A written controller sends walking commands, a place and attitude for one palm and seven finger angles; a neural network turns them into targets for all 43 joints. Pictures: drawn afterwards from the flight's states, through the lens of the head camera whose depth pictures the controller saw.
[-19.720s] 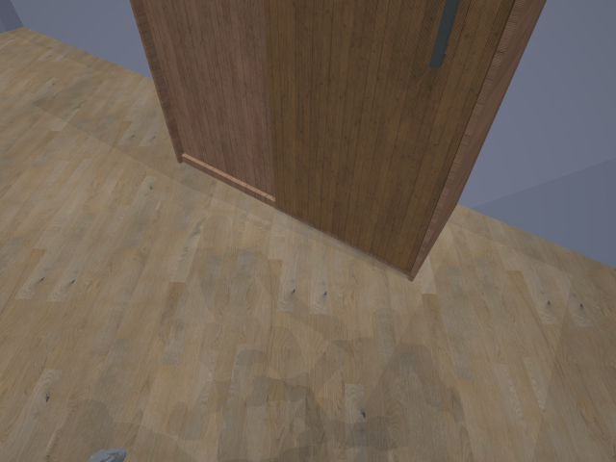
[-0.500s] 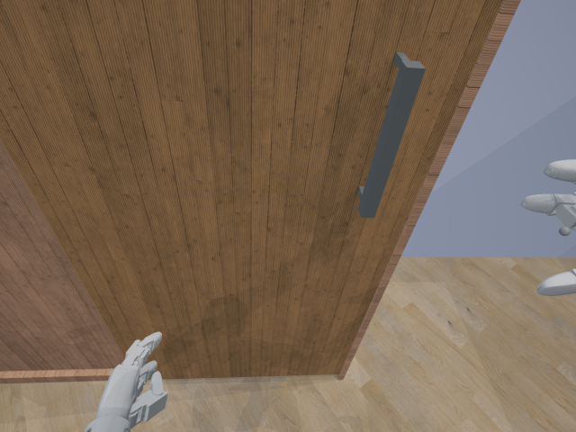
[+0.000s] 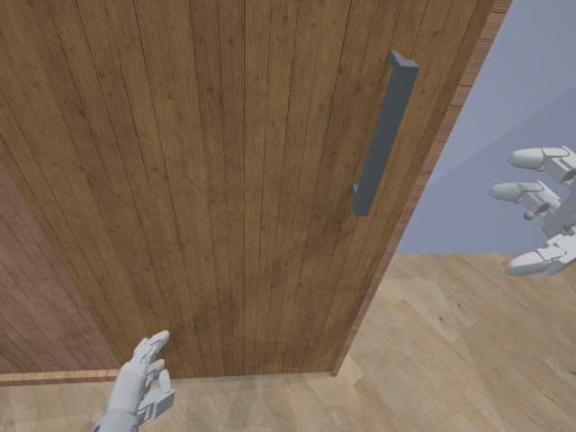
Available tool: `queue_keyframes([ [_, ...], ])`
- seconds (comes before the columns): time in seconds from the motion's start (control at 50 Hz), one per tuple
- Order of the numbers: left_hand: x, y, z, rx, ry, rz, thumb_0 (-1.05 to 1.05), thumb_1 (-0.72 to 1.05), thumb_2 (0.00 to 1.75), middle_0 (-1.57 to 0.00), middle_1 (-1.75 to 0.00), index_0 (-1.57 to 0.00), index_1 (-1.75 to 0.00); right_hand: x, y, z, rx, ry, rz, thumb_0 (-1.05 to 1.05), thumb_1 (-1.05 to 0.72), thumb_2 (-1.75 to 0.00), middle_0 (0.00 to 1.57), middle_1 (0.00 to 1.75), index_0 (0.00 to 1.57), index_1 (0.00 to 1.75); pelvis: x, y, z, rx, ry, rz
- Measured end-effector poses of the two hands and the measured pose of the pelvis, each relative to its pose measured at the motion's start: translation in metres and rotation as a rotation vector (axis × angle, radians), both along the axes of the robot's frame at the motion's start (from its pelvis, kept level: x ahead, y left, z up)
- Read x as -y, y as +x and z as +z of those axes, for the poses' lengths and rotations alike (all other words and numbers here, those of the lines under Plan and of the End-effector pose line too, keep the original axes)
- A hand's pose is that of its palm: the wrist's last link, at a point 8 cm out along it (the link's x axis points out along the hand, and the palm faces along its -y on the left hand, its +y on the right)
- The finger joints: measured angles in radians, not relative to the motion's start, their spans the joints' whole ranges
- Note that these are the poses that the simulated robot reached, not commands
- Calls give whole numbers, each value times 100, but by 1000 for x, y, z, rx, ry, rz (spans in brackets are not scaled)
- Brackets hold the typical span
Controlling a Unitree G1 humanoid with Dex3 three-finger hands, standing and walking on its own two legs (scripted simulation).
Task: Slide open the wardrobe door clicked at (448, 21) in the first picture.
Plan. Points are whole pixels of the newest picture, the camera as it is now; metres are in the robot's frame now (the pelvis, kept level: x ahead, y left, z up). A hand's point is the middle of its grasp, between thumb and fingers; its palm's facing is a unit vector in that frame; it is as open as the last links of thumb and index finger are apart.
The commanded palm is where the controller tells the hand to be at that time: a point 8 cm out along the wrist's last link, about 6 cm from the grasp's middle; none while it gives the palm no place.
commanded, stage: move the hooked fingers beside the handle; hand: right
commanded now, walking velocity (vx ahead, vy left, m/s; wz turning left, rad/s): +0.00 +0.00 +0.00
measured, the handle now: (375, 141) +0.47 -0.11 +0.21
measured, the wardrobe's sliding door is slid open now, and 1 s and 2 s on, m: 0.00 0.00 0.00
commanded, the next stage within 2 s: none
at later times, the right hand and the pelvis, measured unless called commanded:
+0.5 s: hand (490, 195) +0.34 -0.23 +0.22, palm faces +0.02 +1.00 -0.08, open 14.0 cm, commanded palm +0.31 -0.27 +0.23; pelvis +0.01 +0.01 +0.00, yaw +1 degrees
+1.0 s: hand (454, 175) +0.38 -0.20 +0.22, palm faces -0.02 +1.00 -0.04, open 14.0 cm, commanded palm +0.35 -0.25 +0.22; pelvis +0.00 +0.00 +0.00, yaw +1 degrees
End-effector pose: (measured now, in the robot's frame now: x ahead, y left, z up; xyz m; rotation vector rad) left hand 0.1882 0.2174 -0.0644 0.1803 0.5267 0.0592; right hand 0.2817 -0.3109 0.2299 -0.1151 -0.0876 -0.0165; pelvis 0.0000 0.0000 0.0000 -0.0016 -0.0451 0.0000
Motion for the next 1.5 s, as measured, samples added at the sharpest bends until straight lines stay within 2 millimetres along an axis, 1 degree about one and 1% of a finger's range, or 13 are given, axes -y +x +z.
queue_keyframes([
  [0.08, -4, -3, 0, -4, -4, 20, 1, 90, 90, -20, -30, -20, -30, -8, 10, 2, 10, 5, 11, -1, 50, -30, 30, 120, 31, 120, -1, 1, 0, -4, -2, 8],
  [0.2, -12, -9, -3, -25, -1, 45, 1, 90, 90, -20, -30, -20, -29, -11, 22, -2, -10, 18, -3, -1, 50, -30, 30, 120, 31, 120, -2, 3, 0, -11, -3, 13],
  [0.38, -22, -14, -7, -55, 17, 71, 1, 90, 90, -20, -30, -20, -29, -19, 30, -5, -10, 30, 0, -1, 50, -30, 30, 120, 31, 120, -4, 5, 0, -14, -3, 12],
  [0.7, -22, -15, -9, -68, 6, 83, 1, 90, 90, -20, -30, -20, -29, -40, 55, -8, -35, 54, 16, -1, 50, -30, 30, 120, 31, 120, -6, 4, -1, -19, -5, 13],
  [0.88, -27, -26, -12, -103, 16, 106, 1, 90, 90, -20, -30, -20, -29, -46, 69, -9, -38, 62, 19, -1, 50, -30, 30, 120, 30, 120, -6, 4, 0, -22, -5, 15],
  [1.14, -30, -41, -19, -153, 19, 137, 1, 90, 90, -20, -30, -20, -29, -69, 88, -11, -49, 70, 39, -1, 50, -30, 30, 120, 30, 120, -3, 3, 0, -27, -6, 21],
  [1.24, -29, -45, -21, -176, 19, 144, 1, 90, 90, -20, -30, -20, -29, -80, 98, -12, -58, 87, 48, -1, 50, -30, 30, 120, 30, 120, -3, 3, 1, -31, -6, 22],
  [1.38, -32, -56, -24, -204, 15, 167, 1, 90, 90, -20, -30, -20, -29, -86, 112, -11, -58, 87, 38, -1, 50, -30, 30, 120, 30, 120, -3, 4, 1, -38, -7, 29],
  [1.5, -37, -63, -26, -224, 12, 188, 1, 90, 90, -20, -30, -20, -29, -83, 112, -11, -45, 89, 36, -1, 50, -30, 30, 120, 30, 120, -4, 7, 1, -40, -7, 39],
])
